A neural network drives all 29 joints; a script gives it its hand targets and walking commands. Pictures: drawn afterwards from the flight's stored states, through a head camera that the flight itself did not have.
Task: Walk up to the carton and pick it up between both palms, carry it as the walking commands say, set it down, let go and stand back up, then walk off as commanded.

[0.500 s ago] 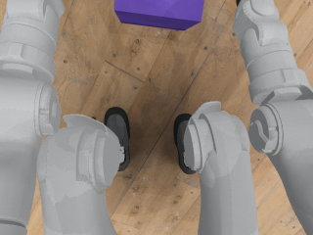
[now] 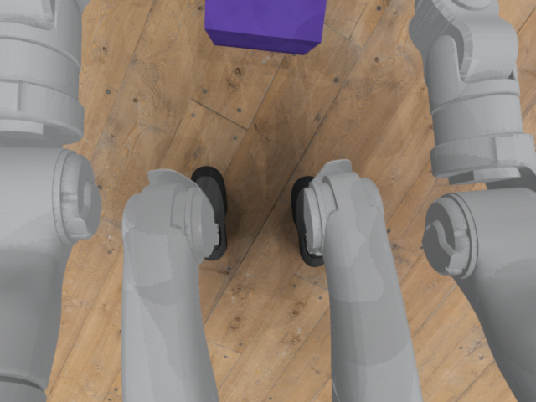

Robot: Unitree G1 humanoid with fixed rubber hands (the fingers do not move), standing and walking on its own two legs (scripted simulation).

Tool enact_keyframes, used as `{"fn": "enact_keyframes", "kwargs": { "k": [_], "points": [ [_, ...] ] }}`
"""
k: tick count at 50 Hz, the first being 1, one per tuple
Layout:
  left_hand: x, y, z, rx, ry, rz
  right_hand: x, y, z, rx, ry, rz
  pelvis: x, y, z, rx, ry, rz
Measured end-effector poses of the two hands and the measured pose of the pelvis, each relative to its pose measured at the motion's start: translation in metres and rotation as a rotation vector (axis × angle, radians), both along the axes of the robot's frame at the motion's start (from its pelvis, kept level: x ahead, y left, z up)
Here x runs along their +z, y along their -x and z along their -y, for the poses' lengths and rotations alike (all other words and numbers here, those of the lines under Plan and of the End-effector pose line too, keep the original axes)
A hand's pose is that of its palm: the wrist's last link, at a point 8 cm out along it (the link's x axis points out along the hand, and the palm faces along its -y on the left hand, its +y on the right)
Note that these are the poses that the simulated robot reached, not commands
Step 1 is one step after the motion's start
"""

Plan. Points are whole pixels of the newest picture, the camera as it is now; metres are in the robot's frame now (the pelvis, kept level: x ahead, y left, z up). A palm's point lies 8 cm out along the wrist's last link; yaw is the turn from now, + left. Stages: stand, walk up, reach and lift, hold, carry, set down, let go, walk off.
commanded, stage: set down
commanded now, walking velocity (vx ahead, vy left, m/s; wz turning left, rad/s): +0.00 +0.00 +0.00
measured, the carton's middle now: out of the picture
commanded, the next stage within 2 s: let go in 0.86 s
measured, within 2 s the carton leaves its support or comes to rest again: neither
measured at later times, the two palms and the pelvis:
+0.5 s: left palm out of the picture +0.58 +0.19 +0.00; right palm out of the picture +0.54 -0.17 +0.01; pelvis +0.01 +0.01 +0.13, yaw +1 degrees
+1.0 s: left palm out of the picture +0.55 +0.20 +0.08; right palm out of the picture +0.52 -0.17 +0.09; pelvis +0.02 +0.02 +0.22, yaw +2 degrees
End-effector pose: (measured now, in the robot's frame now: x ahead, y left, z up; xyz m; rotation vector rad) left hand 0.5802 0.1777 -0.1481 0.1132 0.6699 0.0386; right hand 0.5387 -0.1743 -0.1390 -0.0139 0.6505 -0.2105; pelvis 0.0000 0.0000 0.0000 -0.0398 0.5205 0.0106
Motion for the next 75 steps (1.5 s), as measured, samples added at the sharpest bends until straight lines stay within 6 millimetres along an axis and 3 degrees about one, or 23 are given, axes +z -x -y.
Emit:
{"fn": "enact_keyframes", "kwargs": {
  "k": [35, 40, 46, 51, 58, 66, 75],
  "points": [
    [0.208, 0.004, -0.013, -0.023, -0.011, -0.001, 0.210, 0.007, -0.007, -0.019, 0.027, 0.013, 0.180, -0.015, -0.019, 0.026, 0.008, 0.083],
    [0.226, 0.004, -0.014, -0.012, -0.006, -0.020, 0.226, 0.007, -0.006, -0.023, 0.028, 0.001, 0.200, -0.016, -0.021, 0.029, 0.010, 0.074],
    [0.230, 0.007, -0.015, 0.005, -0.006, -0.011, 0.230, 0.008, -0.008, 0.015, 0.053, 0.003, 0.214, -0.016, -0.021, 0.038, 0.014, 0.090],
    [0.226, 0.034, -0.019, 0.018, -0.049, -0.030, 0.227, 0.030, -0.007, 0.099, 0.098, -0.042, 0.223, -0.023, -0.019, 0.042, 0.011, 0.098],
    [0.236, 0.107, -0.031, 0.056, -0.092, -0.110, 0.242, 0.087, -0.002, 0.223, 0.122, -0.148, 0.244, -0.040, -0.015, 0.046, -0.006, 0.168],
    [0.277, 0.168, -0.029, 0.030, -0.109, -0.146, 0.287, 0.138, 0.013, 0.237, 0.122, -0.180, 0.264, -0.060, -0.011, 0.050, -0.013, 0.250],
    [0.339, 0.205, -0.041, 0.059, -0.085, -0.120, 0.348, 0.182, 0.031, 0.205, 0.097, -0.166, 0.288, -0.096, -0.006, 0.031, -0.030, 0.279]
  ]
}}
